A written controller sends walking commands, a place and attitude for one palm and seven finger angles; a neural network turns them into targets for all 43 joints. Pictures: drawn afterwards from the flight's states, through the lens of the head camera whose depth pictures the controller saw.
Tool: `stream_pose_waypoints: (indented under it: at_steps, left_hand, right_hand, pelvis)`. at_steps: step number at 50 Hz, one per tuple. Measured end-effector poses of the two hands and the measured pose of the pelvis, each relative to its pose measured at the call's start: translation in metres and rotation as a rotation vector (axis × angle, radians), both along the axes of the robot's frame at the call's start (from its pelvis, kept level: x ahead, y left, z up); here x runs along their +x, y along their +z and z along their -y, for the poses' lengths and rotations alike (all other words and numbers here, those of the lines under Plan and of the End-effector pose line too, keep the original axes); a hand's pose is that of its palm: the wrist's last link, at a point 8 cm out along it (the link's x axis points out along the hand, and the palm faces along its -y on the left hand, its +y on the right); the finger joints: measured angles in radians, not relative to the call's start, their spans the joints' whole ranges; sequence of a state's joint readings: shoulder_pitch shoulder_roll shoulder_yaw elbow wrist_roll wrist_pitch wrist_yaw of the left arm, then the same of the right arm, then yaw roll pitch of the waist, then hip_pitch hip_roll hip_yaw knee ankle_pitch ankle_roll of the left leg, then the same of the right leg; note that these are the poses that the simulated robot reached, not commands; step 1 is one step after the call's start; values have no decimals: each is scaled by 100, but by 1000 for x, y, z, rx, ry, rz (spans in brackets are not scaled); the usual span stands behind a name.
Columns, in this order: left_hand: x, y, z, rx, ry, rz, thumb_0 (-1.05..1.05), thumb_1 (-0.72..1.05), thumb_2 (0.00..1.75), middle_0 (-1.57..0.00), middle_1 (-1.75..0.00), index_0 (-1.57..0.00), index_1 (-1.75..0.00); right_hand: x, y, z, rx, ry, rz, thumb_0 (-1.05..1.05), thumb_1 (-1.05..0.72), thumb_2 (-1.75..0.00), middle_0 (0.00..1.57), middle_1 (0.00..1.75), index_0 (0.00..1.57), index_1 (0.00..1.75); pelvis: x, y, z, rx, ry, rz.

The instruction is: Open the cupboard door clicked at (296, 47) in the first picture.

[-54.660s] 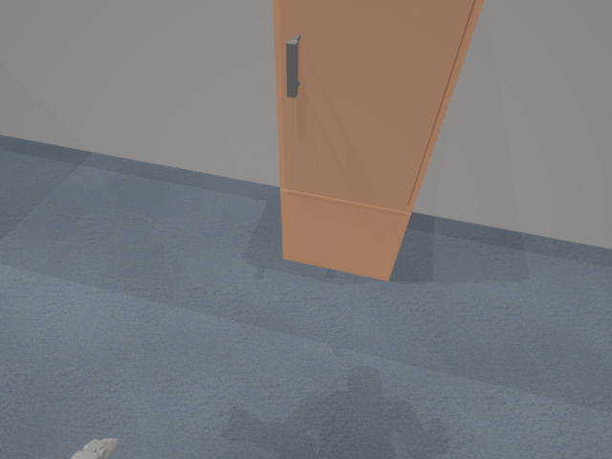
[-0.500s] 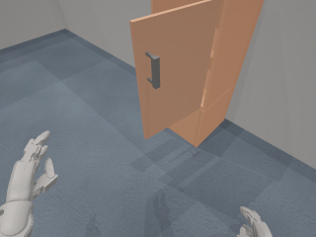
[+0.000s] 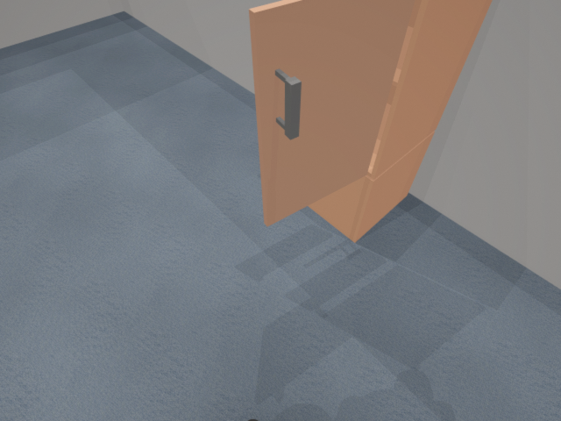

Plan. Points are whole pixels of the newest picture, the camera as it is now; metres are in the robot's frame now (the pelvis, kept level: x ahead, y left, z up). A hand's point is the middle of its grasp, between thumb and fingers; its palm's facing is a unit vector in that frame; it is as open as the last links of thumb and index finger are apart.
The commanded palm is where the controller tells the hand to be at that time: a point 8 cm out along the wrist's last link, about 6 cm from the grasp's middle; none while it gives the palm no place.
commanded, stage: let the arm hang, fingers relaxed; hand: left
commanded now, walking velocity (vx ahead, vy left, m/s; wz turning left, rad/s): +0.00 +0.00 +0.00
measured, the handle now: (286, 104) +0.67 +0.03 +0.07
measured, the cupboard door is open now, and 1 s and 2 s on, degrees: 80 80 80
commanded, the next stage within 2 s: look to check the result in 0.52 s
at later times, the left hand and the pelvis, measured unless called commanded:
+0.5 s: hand out of the picture +0.05 +0.17 -0.17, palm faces +0.00 -0.98 -0.21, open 7.4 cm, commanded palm none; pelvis +0.01 -0.01 +0.00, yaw -1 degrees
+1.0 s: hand out of the picture +0.04 +0.20 -0.17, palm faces -0.01 -0.96 -0.28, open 7.4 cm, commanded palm none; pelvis +0.02 -0.01 +0.00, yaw -1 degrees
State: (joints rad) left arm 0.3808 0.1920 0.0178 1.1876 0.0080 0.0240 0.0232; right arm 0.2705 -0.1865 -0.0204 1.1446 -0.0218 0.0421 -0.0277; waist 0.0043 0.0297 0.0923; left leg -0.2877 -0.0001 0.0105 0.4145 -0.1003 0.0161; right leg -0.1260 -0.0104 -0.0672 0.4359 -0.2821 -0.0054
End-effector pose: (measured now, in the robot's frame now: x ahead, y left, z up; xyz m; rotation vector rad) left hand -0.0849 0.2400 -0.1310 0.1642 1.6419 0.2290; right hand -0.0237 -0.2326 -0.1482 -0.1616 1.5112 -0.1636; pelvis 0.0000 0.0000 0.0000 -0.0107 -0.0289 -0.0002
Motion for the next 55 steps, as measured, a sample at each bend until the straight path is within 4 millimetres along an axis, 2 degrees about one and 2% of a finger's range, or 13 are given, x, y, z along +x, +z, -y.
stream_pose_waypoints:
  at_steps: [5, 16, 22, 28, 36, 43, 48, 55]
  left_hand:
    - [16, -1, 0, 10, -18, 48, 0, 91, 90, -20, -30, -19, -30]
    - [102, -8, 14, -14, -82, 270, 0, 90, 90, -20, -30, -19, -30]
    - [129, -8, 21, -28, -103, 330, 0, 90, 90, -20, -30, -20, -30]
    - [134, -8, 20, -25, -106, 319, 0, 91, 90, -20, -30, -20, -30]
    - [122, -6, 10, -3, -96, 261, 0, 90, 90, -20, -30, -20, -30]
    - [116, -3, 1, 18, -94, 230, 0, 90, 90, -20, -30, -20, -30]
    - [121, -1, -5, 29, -101, 238, 0, 90, 90, -20, -30, -20, -30]
    - [140, 3, -12, 42, -120, 278, 0, 90, 90, -20, -30, -20, -30]
  right_hand:
    - [6, -4, -3, 16, -12, 32, 0, -91, -90, 20, 30, 20, 30]
    - [35, -5, -4, 29, -13, 130, 0, -92, -90, 20, 30, 20, 30]
    - [41, -2, 0, 22, -17, 140, 0, -92, -90, 20, 30, 20, 30]
    - [41, 0, 4, 13, -19, 124, 0, -92, -90, 20, 30, 20, 30]
    - [44, 1, 12, -1, -12, 103, 0, -91, -90, 20, 30, 20, 30]
    - [58, 4, 22, -21, 1, 117, 0, -91, -90, 20, 30, 20, 30]
    - [73, 8, 31, -41, 15, 146, 0, -91, -90, 20, 30, 20, 30]
    - [96, 14, 42, -67, 34, 195, 0, -91, -90, 20, 30, 20, 30]
  pelvis:
    - [0, 0, 1, 1, -5, 9]
    - [5, 0, 5, 8, -9, 13]
    - [9, 1, 8, 8, -11, 14]
    - [13, 1, 9, 7, -13, 12]
    - [18, 2, 10, 8, -15, 9]
    - [21, 3, 11, 8, -17, 8]
    - [23, 4, 11, 9, -19, 7]
    - [26, 5, 11, 10, -21, 6]
